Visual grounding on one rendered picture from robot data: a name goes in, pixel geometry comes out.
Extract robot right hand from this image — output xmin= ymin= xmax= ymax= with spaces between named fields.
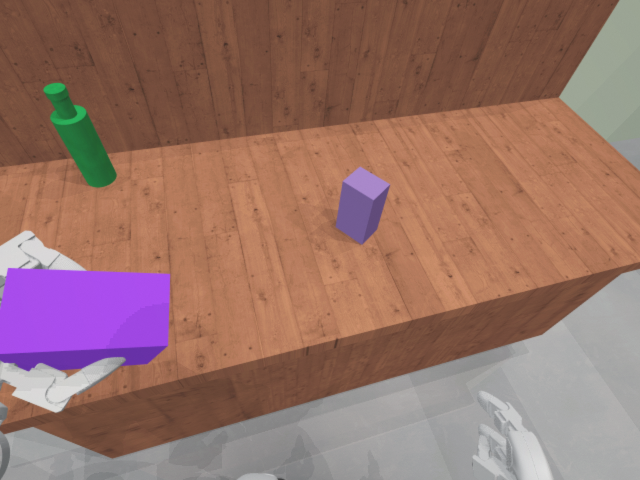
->
xmin=473 ymin=391 xmax=554 ymax=480

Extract robot left hand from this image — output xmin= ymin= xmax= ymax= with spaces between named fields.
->
xmin=0 ymin=231 xmax=126 ymax=413

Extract table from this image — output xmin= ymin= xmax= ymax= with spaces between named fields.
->
xmin=0 ymin=0 xmax=640 ymax=459

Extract sponge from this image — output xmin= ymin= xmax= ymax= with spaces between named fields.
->
xmin=0 ymin=268 xmax=170 ymax=372

